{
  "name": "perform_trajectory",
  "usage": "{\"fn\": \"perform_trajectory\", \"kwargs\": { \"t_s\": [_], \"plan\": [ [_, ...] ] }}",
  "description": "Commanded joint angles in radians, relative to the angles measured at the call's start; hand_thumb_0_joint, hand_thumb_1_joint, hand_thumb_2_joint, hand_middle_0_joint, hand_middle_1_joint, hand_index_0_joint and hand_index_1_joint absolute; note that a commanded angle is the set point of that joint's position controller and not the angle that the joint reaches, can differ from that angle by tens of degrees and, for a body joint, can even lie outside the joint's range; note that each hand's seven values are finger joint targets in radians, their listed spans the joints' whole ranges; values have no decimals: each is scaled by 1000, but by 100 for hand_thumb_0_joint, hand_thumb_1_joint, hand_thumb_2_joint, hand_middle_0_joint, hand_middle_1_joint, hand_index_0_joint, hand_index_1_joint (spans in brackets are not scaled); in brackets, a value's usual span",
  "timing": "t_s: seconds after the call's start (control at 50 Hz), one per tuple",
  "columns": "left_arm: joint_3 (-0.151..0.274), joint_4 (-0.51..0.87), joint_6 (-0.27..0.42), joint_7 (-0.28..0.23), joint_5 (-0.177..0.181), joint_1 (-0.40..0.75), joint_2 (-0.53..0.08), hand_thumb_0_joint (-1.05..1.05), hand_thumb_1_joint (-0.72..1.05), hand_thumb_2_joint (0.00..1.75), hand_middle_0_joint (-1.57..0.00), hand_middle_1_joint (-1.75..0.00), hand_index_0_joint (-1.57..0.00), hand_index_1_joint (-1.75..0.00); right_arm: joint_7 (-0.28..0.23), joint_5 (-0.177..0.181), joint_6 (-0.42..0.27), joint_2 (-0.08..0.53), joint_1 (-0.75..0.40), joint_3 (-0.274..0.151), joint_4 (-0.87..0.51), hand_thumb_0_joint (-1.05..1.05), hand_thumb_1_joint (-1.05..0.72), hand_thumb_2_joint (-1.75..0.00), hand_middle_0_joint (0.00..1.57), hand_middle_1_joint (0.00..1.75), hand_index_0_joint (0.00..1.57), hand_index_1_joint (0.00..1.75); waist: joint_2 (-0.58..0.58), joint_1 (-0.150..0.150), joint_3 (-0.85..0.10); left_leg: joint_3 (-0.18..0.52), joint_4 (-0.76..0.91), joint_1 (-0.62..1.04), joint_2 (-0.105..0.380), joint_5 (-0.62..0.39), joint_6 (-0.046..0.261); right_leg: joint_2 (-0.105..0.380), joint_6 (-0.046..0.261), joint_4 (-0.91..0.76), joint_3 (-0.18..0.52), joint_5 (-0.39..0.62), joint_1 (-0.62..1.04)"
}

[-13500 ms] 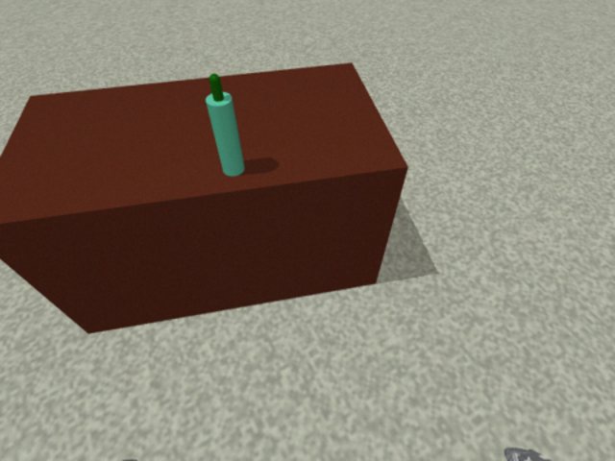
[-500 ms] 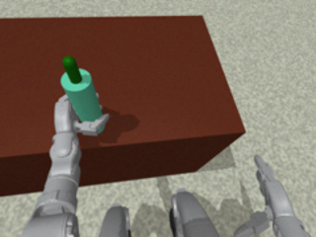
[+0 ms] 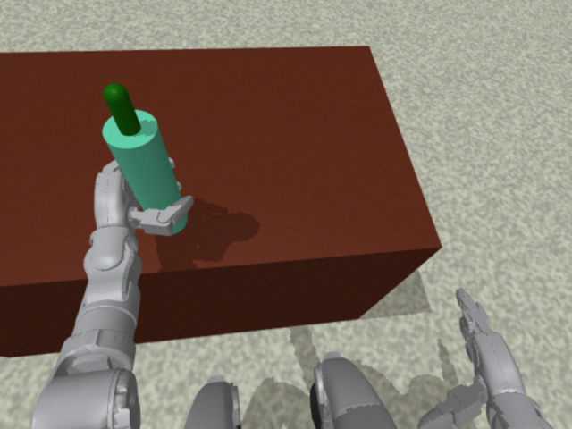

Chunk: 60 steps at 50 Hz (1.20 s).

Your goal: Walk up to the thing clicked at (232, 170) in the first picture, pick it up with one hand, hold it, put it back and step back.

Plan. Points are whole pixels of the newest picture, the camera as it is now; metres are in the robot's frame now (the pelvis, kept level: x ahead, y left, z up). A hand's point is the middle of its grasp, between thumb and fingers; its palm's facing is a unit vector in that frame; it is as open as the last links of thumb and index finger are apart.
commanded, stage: lift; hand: left
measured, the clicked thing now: (148, 170) +0.43 +0.15 +0.09
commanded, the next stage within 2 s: hold in 1.36 s
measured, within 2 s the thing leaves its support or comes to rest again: neither
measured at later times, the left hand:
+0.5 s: hand (144, 178) +0.41 +0.15 +0.09, palm faces +0.03 -1.00 -0.03, open 8.5 cm
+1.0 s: hand (134, 184) +0.37 +0.15 +0.14, palm faces +0.05 -1.00 -0.03, open 8.5 cm
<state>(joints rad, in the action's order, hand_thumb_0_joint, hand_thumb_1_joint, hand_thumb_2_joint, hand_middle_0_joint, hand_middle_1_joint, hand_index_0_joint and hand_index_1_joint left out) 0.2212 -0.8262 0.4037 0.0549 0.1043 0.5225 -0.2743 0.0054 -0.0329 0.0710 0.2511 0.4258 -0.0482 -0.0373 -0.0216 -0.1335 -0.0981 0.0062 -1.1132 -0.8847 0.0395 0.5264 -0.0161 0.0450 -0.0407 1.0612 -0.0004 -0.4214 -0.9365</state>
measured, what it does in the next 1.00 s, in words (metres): stands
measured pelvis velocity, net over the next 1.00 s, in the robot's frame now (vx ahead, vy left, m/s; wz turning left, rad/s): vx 0.01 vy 0.00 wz -0.01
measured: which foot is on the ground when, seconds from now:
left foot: down 0.00-1.00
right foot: down 0.00-1.00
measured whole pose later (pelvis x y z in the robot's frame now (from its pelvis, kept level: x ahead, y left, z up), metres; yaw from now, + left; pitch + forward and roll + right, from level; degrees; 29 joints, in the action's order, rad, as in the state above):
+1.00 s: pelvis +0.01 +0.00 +0.05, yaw +0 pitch +6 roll +0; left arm 0.10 -0.29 0.05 -0.01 0.16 0.22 -0.20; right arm -0.07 0.03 0.00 0.22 0.38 -0.06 0.23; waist 0.02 -0.04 -0.08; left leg -0.01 -0.83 -0.50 0.04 0.44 -0.01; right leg 0.05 -0.04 0.80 0.01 -0.34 -0.56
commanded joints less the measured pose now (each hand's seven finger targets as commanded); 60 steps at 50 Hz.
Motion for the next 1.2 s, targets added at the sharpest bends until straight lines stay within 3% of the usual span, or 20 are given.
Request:
{"fn": "perform_trajectory", "kwargs": {
  "t_s": [0.0,0.06,0.1,0.14,0.18,0.24,0.34,0.38,0.44,0.5,0.54,0.58,0.6,0.64,0.68,0.72,0.82,1.02,1.12,1.18],
  "plan": [
    [46,316,102,2,33,482,-186,0,28,134,-133,-146,-135,-146,-24,2,-58,140,4,-93,-184,0,55,-5,5,5,5,5,79,6,-502,-13,167,227,-41,-274,11,-30,45,-128,-10,268,322],
    [36,331,100,10,41,469,-163,0,37,135,-140,-151,-143,-150,-24,0,-57,139,6,-91,-171,0,54,-5,5,5,5,5,108,11,-517,0,168,268,-35,-351,0,-34,54,-115,-24,303,297],
    [38,355,88,11,37,439,-186,0,38,137,-141,-152,-144,-151,-31,8,-56,175,9,-128,-192,0,54,-5,5,5,5,5,103,10,-525,1,181,302,-33,-356,-2,-36,55,-121,-26,305,307],
    [20,379,80,13,42,436,-158,0,39,137,-141,-153,-144,-152,-26,9,-54,136,31,-94,-181,0,54,-5,5,5,5,5,114,17,-499,-3,192,297,-35,-353,-5,-36,55,-132,-27,304,321],
    [31,394,65,7,46,418,-171,0,36,138,-142,-155,-146,-154,-31,14,-55,151,29,-117,-146,0,54,-5,5,5,5,5,120,29,-489,-5,200,306,-35,-365,-4,-37,54,-137,-25,313,329],
    [-3,431,39,3,48,370,-124,0,34,137,-140,-153,-144,-152,-25,16,-51,121,42,-90,-132,0,54,-5,5,5,5,5,123,36,-477,-1,216,327,-28,-404,-7,-38,57,-144,-33,327,335],
    [-3,589,0,-9,51,364,-143,0,33,136,-141,-153,-144,-152,-32,23,-52,115,25,-89,-125,0,54,-5,5,5,5,5,136,55,-487,-9,234,364,-31,-442,-5,-36,55,-164,-26,365,387],
    [-4,574,-31,-19,55,313,-134,0,32,137,-142,-155,-145,-154,-43,29,-54,149,2,-131,-133,0,54,-5,5,5,5,5,93,50,-467,-13,249,365,-31,-424,-2,-36,52,-182,-24,364,415],
    [-30,611,-72,-27,66,258,-86,0,30,138,-141,-155,-144,-154,-45,35,-53,110,10,-93,-95,0,54,-5,5,5,5,5,85,65,-433,-10,271,387,-27,-457,-5,-41,52,-195,-34,374,421],
    [-36,636,-114,-41,60,234,-92,0,32,140,-140,-155,-143,-154,-55,43,-55,134,6,-118,-76,0,55,-5,5,5,5,5,51,60,-384,-14,306,383,-28,-411,-2,-41,50,-222,-33,352,441],
    [-12,727,-120,-43,58,279,-134,0,31,139,-139,-154,-142,-153,-55,46,-52,103,15,-94,-46,0,54,-5,5,5,5,5,88,75,-392,-21,310,397,-31,-420,-2,-38,49,-233,-29,359,461],
    [-40,697,-149,-43,64,209,-84,0,33,139,-140,-155,-143,-154,-61,51,-57,121,3,-114,-45,0,55,-5,5,5,5,5,54,72,-367,-14,331,421,-24,-450,-7,-42,51,-238,-36,368,465],
    [-57,690,-159,-38,70,200,-59,0,33,139,-139,-154,-143,-153,-57,50,-61,98,-6,-85,-45,0,55,-5,5,5,5,5,57,78,-350,-16,336,416,-27,-451,-7,-41,51,-247,-37,366,469],
    [-42,718,-174,-40,71,217,-88,0,33,139,-139,-154,-143,-153,-65,54,-67,125,-21,-115,-20,0,55,-5,5,5,5,5,63,78,-342,-13,353,443,-23,-454,-9,-43,51,-258,-40,358,467],
    [-42,792,-180,-41,70,234,-95,0,31,139,-140,-154,-143,-154,-63,57,-75,87,-22,-80,-13,0,55,-5,5,5,5,5,65,86,-332,-22,365,431,-31,-393,-1,-38,46,-282,-35,331,500],
    [-27,732,-203,-48,76,166,-92,0,33,141,-142,-157,-145,-156,-72,60,-84,110,-39,-108,18,0,55,-5,5,5,5,5,34,90,-303,-30,373,422,-37,-362,7,-35,40,-303,-31,318,516],
    [-68,779,-230,-51,78,125,-47,0,32,139,-141,-155,-144,-154,-78,62,-110,71,-71,-60,44,0,54,-5,5,5,5,5,32,94,-297,-28,396,454,-32,-379,4,-36,42,-325,-35,322,538],
    [-13,918,-247,-62,85,144,-108,0,34,142,-143,-158,-147,-157,-93,60,-142,70,-87,-62,159,0,54,-5,5,5,5,5,57,104,-282,-36,433,492,-39,-350,12,-30,35,-376,-29,313,588],
    [-40,891,-278,-59,92,98,-55,0,36,143,-143,-157,-146,-157,-97,62,-168,60,-128,-51,196,0,55,-5,5,5,5,5,15,97,-203,-39,468,483,-43,-260,21,-28,27,-424,-31,238,577],
    [-53,884,-289,-55,82,95,-51,0,38,141,-142,-155,-145,-155,-97,60,-178,58,-141,-37,199,0,55,-5,5,5,5,5,39,96,-241,-33,473,524,-37,-311,16,-30,32,-418,-35,275,595]
  ]
}}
